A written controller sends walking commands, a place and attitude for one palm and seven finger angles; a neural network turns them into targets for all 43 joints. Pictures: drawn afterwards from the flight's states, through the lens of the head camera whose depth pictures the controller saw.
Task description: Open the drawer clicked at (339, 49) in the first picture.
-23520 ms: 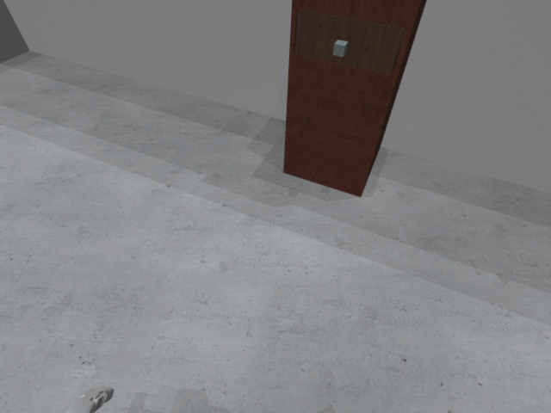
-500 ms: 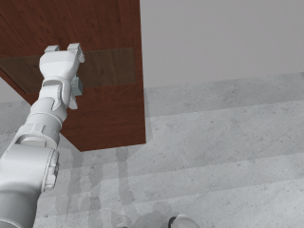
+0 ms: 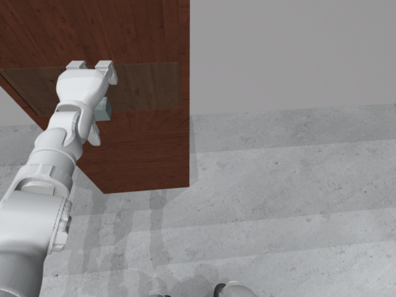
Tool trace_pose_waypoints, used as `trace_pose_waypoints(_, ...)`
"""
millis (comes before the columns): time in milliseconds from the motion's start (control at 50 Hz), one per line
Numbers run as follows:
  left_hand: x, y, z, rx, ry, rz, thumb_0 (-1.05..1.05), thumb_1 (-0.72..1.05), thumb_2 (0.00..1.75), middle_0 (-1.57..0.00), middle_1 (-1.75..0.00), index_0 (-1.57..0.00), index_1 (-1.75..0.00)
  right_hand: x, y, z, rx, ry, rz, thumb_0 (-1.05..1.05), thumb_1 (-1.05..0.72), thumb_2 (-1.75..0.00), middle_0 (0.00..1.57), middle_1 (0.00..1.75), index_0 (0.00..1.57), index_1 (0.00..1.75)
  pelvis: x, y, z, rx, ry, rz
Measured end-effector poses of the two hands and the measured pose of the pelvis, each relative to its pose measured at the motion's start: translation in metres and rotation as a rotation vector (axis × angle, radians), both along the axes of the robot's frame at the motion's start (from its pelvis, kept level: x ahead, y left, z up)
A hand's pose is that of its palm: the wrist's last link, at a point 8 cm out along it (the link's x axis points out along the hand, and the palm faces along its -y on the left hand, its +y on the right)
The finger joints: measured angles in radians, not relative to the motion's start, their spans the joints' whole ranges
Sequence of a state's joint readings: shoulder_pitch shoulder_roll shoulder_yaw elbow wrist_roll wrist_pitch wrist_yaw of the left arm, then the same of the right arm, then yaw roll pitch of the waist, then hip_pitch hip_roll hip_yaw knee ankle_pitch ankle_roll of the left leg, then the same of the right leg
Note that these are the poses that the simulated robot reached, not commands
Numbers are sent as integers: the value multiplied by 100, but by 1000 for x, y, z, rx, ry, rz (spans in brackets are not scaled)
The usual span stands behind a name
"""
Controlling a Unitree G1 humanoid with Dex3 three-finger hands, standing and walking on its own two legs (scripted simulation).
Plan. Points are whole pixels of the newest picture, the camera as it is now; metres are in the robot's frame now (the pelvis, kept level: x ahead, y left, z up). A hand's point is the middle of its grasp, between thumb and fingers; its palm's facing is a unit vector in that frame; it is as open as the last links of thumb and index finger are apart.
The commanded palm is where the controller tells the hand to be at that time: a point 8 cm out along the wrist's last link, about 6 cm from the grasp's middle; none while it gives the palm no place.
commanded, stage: re-aim the fingers above the handle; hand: left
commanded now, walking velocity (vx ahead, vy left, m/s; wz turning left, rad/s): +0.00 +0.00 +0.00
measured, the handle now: (101, 103) +0.56 +0.21 -0.01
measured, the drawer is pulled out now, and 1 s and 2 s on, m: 0.00 0.00 0.00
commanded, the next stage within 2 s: lower the fingers behind the handle in 0.34 s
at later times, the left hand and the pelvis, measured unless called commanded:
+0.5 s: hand (83, 103) +0.51 +0.22 +0.05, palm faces -0.11 +0.03 -0.99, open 13.8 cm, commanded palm +0.50 +0.21 +0.10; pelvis -0.01 +0.00 +0.00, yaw -2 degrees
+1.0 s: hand (93, 104) +0.52 +0.20 +0.03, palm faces -0.06 +0.01 -1.00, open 13.7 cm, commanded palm +0.50 +0.21 +0.07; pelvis +0.00 +0.01 -0.01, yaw -1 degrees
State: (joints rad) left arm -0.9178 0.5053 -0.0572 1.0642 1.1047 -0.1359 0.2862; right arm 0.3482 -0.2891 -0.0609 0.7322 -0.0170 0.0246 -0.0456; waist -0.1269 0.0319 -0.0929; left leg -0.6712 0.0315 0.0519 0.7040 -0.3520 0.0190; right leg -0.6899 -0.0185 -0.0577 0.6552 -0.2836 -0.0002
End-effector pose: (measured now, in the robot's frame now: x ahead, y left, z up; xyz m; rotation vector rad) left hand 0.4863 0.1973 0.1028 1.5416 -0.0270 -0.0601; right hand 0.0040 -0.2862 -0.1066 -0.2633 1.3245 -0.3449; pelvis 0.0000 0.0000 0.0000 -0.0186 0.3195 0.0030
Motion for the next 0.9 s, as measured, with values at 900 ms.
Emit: trace_pose_waypoints(900, 14, 5, -14, 21, -13, 126, 0, -48, 30, -34, -122, -35, -126, -18, 22, -15, 69, 61, -36, 0, -90, -90, 20, 30, 20, 30, 3, 8, -7, -8, 44, -15)
